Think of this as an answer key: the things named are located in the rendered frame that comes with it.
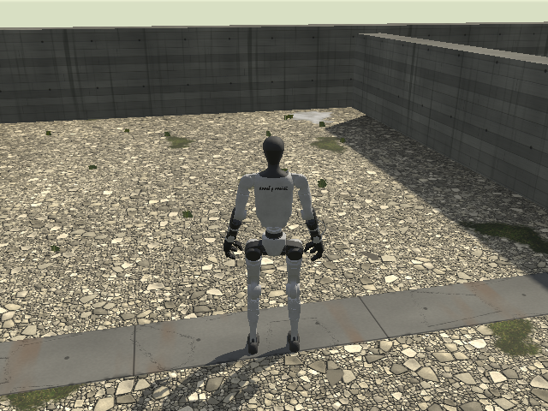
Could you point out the left robot hand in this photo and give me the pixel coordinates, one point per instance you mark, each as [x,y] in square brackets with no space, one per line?
[227,246]

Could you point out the robot right forearm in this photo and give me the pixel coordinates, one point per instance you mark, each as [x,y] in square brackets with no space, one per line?
[313,229]

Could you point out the humanoid robot torso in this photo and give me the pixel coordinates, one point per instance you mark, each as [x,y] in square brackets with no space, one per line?
[273,202]

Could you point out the right robot hand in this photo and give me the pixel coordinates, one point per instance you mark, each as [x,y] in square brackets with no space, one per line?
[317,247]

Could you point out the robot right upper arm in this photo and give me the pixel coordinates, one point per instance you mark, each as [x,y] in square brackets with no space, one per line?
[300,181]

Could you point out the robot left forearm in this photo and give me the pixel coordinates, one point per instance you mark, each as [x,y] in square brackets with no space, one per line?
[233,228]

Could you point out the robot left foot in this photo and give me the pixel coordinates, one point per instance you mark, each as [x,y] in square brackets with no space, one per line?
[253,346]

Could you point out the robot left upper arm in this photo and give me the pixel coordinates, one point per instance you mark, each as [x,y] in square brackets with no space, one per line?
[246,182]

